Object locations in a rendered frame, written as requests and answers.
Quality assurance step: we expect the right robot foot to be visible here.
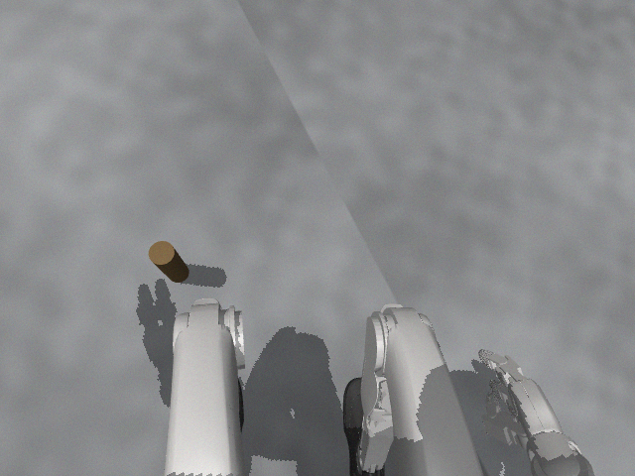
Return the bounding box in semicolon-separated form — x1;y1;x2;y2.
343;378;385;476

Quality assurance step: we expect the right robot arm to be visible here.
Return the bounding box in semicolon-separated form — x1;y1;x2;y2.
526;432;594;476

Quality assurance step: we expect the can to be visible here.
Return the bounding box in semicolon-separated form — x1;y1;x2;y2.
149;241;190;283

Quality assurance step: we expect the right robot hand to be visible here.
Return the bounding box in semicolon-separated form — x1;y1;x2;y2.
478;350;564;450

